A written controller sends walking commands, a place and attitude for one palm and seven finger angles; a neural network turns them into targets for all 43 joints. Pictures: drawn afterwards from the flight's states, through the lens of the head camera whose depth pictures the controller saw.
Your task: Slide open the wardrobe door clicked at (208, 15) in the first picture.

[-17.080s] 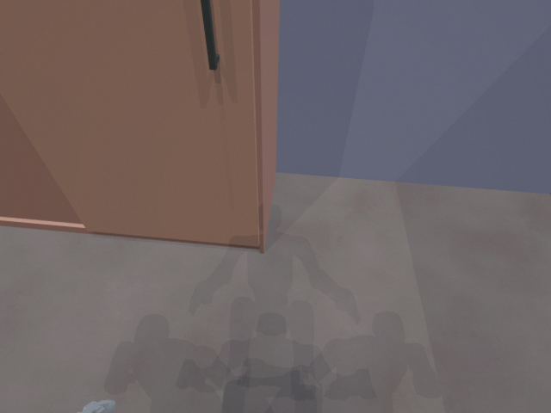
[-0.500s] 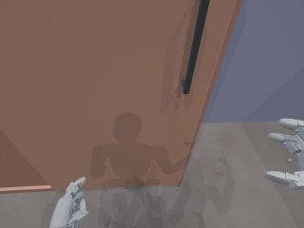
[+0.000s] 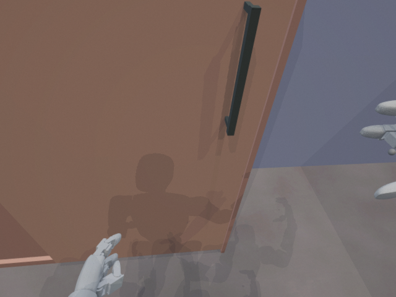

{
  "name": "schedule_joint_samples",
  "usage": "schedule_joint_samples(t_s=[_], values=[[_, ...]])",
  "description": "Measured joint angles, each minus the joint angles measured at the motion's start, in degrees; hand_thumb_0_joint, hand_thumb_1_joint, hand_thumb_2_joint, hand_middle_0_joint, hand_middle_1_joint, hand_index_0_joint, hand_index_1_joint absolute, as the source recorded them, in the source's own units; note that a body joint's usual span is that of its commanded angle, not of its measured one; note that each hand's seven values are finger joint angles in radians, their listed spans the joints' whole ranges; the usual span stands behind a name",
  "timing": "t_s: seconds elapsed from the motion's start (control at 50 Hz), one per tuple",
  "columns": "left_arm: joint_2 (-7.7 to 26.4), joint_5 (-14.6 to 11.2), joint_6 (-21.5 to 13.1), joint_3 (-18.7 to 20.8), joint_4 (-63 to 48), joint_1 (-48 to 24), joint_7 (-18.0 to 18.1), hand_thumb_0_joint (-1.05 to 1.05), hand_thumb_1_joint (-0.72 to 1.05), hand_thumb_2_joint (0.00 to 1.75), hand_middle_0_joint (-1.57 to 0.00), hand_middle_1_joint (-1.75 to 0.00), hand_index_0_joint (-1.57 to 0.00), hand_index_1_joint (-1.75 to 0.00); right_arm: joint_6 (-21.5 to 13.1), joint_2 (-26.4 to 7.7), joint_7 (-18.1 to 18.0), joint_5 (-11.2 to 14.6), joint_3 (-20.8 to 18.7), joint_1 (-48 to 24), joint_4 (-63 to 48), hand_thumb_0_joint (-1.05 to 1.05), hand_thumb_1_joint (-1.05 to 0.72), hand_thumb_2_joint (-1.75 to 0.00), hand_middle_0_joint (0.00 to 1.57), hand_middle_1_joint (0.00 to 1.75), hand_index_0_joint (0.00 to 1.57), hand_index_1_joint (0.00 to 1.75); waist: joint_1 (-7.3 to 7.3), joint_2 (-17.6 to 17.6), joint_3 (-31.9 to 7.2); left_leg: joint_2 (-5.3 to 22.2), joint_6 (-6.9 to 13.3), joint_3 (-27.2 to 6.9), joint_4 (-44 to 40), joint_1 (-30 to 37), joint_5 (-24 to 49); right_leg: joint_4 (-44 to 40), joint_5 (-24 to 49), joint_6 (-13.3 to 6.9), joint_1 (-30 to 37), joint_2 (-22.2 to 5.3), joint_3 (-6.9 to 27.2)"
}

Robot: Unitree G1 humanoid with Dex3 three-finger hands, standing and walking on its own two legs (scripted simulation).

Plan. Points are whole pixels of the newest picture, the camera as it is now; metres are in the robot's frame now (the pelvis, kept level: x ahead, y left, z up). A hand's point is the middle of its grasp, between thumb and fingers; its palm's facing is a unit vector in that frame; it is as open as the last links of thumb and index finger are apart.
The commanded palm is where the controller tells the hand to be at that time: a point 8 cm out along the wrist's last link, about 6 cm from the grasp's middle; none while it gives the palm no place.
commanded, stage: raise the hand with hooked fingers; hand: right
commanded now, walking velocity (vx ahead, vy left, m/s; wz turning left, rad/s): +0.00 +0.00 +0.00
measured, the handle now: (238, 77) +0.49 -0.07 +0.24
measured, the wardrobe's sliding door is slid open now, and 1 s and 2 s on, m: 0.00 0.00 0.00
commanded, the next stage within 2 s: move the hooked fingers beside the handle in 0.54 s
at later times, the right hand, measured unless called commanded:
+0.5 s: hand (376, 147) +0.28 -0.26 +0.24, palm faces +0.05 +0.99 -0.13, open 14.0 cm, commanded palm +0.23 -0.30 +0.26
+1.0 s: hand (347, 135) +0.31 -0.23 +0.24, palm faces +0.00 +1.00 -0.10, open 14.0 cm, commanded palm +0.27 -0.27 +0.25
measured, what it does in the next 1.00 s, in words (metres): stands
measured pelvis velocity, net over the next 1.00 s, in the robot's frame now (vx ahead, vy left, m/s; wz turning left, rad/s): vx -0.02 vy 0.03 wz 0.00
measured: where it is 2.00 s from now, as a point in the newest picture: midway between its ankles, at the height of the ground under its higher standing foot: outside the picture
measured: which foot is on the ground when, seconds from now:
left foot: down 0.00-1.00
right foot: down 0.00-1.00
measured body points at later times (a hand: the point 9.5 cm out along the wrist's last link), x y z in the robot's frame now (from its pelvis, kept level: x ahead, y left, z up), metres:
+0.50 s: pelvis -0.01 +0.02 +0.00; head -0.03 +0.05 +0.45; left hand +0.20 +0.24 -0.07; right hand +0.27 -0.31 +0.25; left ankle +0.03 +0.13 -0.74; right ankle -0.07 -0.07 -0.74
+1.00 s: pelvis -0.02 +0.03 +0.00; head -0.04 +0.05 +0.45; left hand +0.17 +0.26 -0.07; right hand +0.30 -0.28 +0.25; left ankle +0.03 +0.13 -0.74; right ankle -0.07 -0.07 -0.74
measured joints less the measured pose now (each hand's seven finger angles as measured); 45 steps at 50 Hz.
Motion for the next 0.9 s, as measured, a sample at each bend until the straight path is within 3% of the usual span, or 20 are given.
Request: schedule_joint_samples(t_s=[0.12, 0.22, 0.4, 0.68, 0.9], values=[[0.8, -0.5, 1.44, 0.13, -0.01, -0.46, -0.23, 0.01, 0.9, 0.89, -0.2, -0.3, -0.2, -0.3, 2.89, -2.21, 0.89, -0.42, -0.26, -5.09, 3.29, -0.01, 0.5, -0.3, 0.31, 1.2, 0.31, 1.2, 0.44, -0.29, -0.26, 0.0, 0.34, 0.13, -0.2, -0.2, 0.13, -0.95, 0.62, 0.28, 0.11, -0.02, 0.15], [1.33, -0.95, 2.67, 0.48, -0.98, -1.02, -0.74, 0.01, 0.9, 0.89, -0.2, -0.3, -0.2, -0.3, 4.31, -2.41, 1.6, -0.06, -0.36, -3.54, 3.56, -0.01, 0.5, -0.3, 0.31, 1.2, 0.31, 1.2, 1.01, -0.75, -0.6, -0.24, 0.67, -0.13, 0.31, -1.11, 0.05, -0.88, 0.68, 0.56, -0.47, -0.24, -0.14], [1.16, -1.02, 2.37, 0.66, -0.93, -1.53, 0.02, 0.01, 0.9, 0.89, -0.2, -0.3, -0.2, -0.3, 3.23, -0.02, -0.29, -0.19, -0.35, -1.66, 1.13, -0.01, 0.5, -0.3, 0.31, 1.2, 0.31, 1.2, 0.41, -0.37, -0.08, -1.03, 1.53, 0.19, 0.93, -0.83, -0.24, 0.01, 0.33, 1.33, -0.31, -1.1, 0.03], [1.15, -1.44, 1.9, 0.27, -0.65, -2.33, 0.37, 0.01, 0.9, 0.89, -0.2, -0.3, -0.2, -0.3, 3.41, -0.84, -0.08, -0.19, 0.31, -2.79, 3.76, -0.01, 0.5, -0.3, 0.31, 1.2, 0.31, 1.2, 0.82, -0.92, -0.07, -1.36, 2.2, 0.51, 2.04, -1.2, -0.46, 1.31, 0.12, 1.94, -0.79, -1.54, 0.27], [1.38, -1.61, 1.61, 0.54, 0.32, -1.66, 1.02, 0.01, 0.9, 0.89, -0.2, -0.3, -0.2, -0.3, 2.12, 0.57, -1.96, -2.2, 3.84, -8.68, 9.7, -0.01, 0.5, -0.3, 0.31, 1.2, 0.31, 1.2, 1.17, -0.43, 0.12, -1.03, 2.27, 0.62, 2.71, -2.17, -0.24, 2.24, 0.27, 1.97, -1.96, -1.27, 0.4]])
